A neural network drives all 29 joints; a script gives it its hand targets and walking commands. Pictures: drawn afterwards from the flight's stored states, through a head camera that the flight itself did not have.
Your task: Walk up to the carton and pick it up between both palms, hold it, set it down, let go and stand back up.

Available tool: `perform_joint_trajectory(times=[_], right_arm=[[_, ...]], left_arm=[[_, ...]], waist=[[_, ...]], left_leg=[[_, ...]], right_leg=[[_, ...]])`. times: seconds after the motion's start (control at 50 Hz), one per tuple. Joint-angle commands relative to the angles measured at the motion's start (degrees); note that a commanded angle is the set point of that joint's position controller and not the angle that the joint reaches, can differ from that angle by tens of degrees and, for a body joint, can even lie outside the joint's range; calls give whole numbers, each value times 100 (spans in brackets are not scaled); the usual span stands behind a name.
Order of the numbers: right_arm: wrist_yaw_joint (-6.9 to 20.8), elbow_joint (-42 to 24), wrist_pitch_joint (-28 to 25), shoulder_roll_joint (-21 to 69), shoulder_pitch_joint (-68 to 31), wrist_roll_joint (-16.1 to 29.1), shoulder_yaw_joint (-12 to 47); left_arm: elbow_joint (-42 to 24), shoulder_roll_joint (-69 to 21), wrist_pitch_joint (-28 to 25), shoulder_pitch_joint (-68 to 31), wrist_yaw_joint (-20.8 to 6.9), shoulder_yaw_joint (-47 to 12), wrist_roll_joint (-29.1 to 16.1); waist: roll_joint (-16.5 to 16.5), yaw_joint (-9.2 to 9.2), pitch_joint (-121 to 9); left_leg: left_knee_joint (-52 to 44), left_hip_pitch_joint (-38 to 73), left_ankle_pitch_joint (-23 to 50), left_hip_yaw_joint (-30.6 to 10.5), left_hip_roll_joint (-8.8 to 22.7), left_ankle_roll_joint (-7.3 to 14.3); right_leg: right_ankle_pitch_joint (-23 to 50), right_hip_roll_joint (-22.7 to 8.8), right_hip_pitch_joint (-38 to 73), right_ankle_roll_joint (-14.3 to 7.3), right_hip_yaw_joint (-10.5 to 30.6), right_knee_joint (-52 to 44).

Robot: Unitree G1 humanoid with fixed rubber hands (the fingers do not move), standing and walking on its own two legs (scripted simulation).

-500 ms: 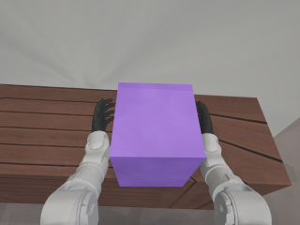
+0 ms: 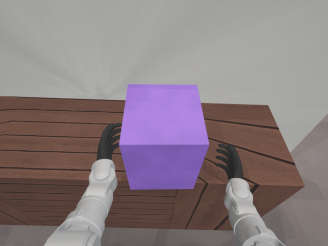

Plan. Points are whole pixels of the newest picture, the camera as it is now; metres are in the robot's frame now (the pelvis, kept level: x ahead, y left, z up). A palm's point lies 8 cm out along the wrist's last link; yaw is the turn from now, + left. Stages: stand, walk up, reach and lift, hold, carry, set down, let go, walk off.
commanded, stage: set down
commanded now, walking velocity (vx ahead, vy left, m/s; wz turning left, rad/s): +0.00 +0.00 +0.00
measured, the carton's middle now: (162, 139) +0.44 -0.01 -0.02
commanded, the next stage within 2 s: none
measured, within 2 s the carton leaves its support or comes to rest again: neither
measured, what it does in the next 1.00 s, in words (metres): stands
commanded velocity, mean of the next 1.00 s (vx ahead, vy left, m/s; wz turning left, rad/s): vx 0.00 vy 0.00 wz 0.00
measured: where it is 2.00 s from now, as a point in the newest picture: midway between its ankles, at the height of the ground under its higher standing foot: outside the picture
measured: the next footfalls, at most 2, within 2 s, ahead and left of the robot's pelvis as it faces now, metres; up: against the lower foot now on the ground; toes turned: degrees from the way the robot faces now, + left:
none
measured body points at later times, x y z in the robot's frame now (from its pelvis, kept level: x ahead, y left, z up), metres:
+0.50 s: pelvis +0.01 +0.00 +0.00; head +0.03 +0.02 +0.45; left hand +0.29 +0.18 -0.03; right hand +0.26 -0.21 -0.04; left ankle +0.05 +0.12 -0.73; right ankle +0.08 -0.11 -0.73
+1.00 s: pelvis +0.03 +0.01 +0.01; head +0.04 +0.02 +0.46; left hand +0.27 +0.18 -0.05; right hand +0.24 -0.20 -0.04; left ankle +0.05 +0.12 -0.73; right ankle +0.08 -0.11 -0.73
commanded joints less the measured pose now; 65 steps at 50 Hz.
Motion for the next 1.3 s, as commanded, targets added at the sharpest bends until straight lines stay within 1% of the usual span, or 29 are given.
perform_joint_trajectory(times=[0.0,0.04,0.1,0.12,0.14,0.18,0.22,0.26,0.32,0.36,0.42,0.46,0.5,0.52,0.54,0.56,0.68,0.74,0.78,0.8,0.88,1.04,1.14,1.16,1.18,1.2,1.24,1.26,1.28], right_arm=[[294,-2036,-135,-959,-2875,755,989],[256,-2516,-255,-884,-2463,894,1021],[242,-2239,-224,-891,-2607,960,875],[288,-2102,-373,-889,-1635,943,1007],[287,-2136,-292,-957,-2228,983,940],[310,-1839,-401,-939,-1306,943,925],[322,-1982,-378,-858,-1687,1060,1074],[416,-1620,-223,-810,-1503,967,1047],[419,-2133,-693,-768,-264,1000,1165],[422,-2253,-863,-792,81,1022,1059],[492,-2330,-916,-820,341,927,1169],[496,-3016,-894,-795,383,859,1049],[578,-3194,-907,-831,722,875,1157],[527,-4034,-903,-542,671,932,1372],[532,-4011,-858,-479,955,882,1461],[513,-4382,-847,-499,920,864,1571],[523,-3635,-549,-706,1674,609,1365],[542,-3332,-490,-867,1587,591,1184],[497,-3559,-480,-719,1788,666,1325],[546,-2859,-391,-837,2067,578,1216],[606,-2319,-284,-996,1913,469,1092],[552,-2921,-202,-850,2108,404,1148],[554,-2602,-107,-816,2177,243,1074],[587,-3200,-241,-937,2054,387,1103],[584,-2673,-182,-811,2361,335,1104],[625,-3023,-218,-980,2420,483,1051],[580,-2540,-70,-934,2459,293,1116],[550,-2961,-142,-941,2269,233,1033],[565,-2618,-55,-976,2464,228,1000]], left_arm=[[-525,1146,-423,-1645,10,-692,-1027],[-1076,1209,-461,-1399,-42,-780,-1080],[-1299,1283,-535,-1799,36,-909,-1060],[-1721,1150,-567,-885,51,-797,-878],[-1686,1203,-580,-1359,93,-954,-1005],[-2143,1073,-549,-644,62,-936,-913],[-1879,1282,-569,-930,77,-869,-775],[-1683,1138,-513,-651,35,-991,-983],[-2701,1129,-599,617,75,-782,-588],[-3378,1067,-586,913,35,-819,-544],[-2993,965,-462,1524,-99,-948,-392],[-3186,1055,-421,1720,-143,-1196,-685],[-3367,951,-436,2021,-82,-1460,-637],[-3871,1032,-474,2063,-87,-1583,-995],[-3914,985,-450,2376,-102,-1750,-1000],[-3933,1108,-490,2288,-82,-1658,-1082],[-3114,1381,-238,2700,-154,-1131,-783],[-3358,1270,-77,2709,-69,-1358,-678],[-3537,1439,-48,2722,-111,-1176,-681],[-3248,1284,58,3015,-129,-1194,-543],[-2944,1276,330,2989,-147,-966,-181],[-3788,1450,584,2824,-197,-869,-294],[-3363,1399,839,3032,-255,-891,-167],[-3987,1468,732,2997,-162,-850,-227],[-3687,1409,808,3121,-180,-824,-137],[-4316,1394,780,3119,-112,-1008,-255],[-3358,1417,1079,3269,-300,-976,-133],[-3682,1508,1061,3152,-267,-848,-177],[-3519,1430,1136,3288,-291,-937,-160]], waist=[[-837,482,-1883],[-851,499,-2312],[-290,239,-2376],[-146,371,-2400],[73,291,-2302],[142,170,-2250],[267,308,-1952],[13,314,-1414],[208,452,-1726],[219,261,-1812],[211,282,-1093],[-104,257,-939],[62,260,-786],[-323,318,-1001],[-168,231,-856],[-330,357,-993],[-409,560,-76],[-105,375,87],[-299,430,-115],[-160,354,271],[110,461,380],[-173,521,-49],[32,379,376],[65,608,-111],[58,441,269],[187,483,-51],[19,379,449],[-14,443,305],[-93,401,526]], left_leg=[[-353,150,-1352,516,-161,-46],[-213,829,-1031,449,-238,-47],[-334,600,-1313,484,-214,-164],[-388,935,-1065,436,-155,-210],[-534,630,-1414,394,-80,-230],[-643,895,-1135,346,-61,-279],[-616,748,-1417,346,-81,-261],[-679,694,-1398,460,-127,-202],[-773,1361,-816,427,-87,-332],[-773,1508,-325,377,-83,-373],[-890,1575,-508,341,-99,-343],[-890,1460,-704,405,-105,-256],[-920,1489,-823,396,-84,-259],[-857,1447,-658,409,-78,-189],[-849,1528,-550,329,-79,-178],[-781,1541,-415,415,-107,-155],[-1036,1398,-746,488,-78,-171],[-1114,1686,-570,403,11,-268],[-1042,1909,-299,538,-65,-197],[-1110,1909,-314,514,-48,-261],[-1205,1931,-223,446,13,-291],[-1088,2147,20,542,-21,-173],[-1218,1961,-117,490,10,-212],[-1164,2020,55,507,10,-176],[-1114,2042,93,471,7,-180],[-1089,2207,271,469,24,-237],[-1127,2208,-19,544,-14,-192],[-1094,2139,137,565,-21,-182],[-1148,2054,-95,545,-7,-189]], right_leg=[[-2445,-43,2608,13,328,113],[-2401,-172,2532,-21,334,65],[-2207,-96,2462,-14,261,122],[-1861,-34,2534,-22,238,140],[-1763,14,2668,-11,158,148],[-1459,69,2909,-20,160,159],[-1702,-8,2734,-43,300,120],[-2038,38,2895,-38,224,58],[-1276,91,3138,-19,240,47],[-774,125,3210,-45,236,30],[-881,125,3207,-100,312,-79],[-1067,153,3304,-76,288,-100],[-1171,151,3135,-121,275,-66],[-949,78,3293,-62,367,-29],[-787,53,3239,-113,413,-50],[-779,60,3224,-97,399,-10],[-1157,-12,3200,-112,560,-91],[-1093,19,3085,-193,496,-155],[-750,13,3228,-132,573,-216],[-837,49,3193,-157,509,-197],[-855,52,3229,-214,491,-245],[-473,34,3444,-126,459,-192],[-423,-6,3436,-177,440,-258],[-294,50,3627,-190,336,-137],[-255,4,3429,-214,411,-205],[-180,92,3521,-217,324,-155],[-354,52,3310,-204,387,-246],[-192,33,3428,-186,368,-204],[-384,86,3442,-200,351,-230]])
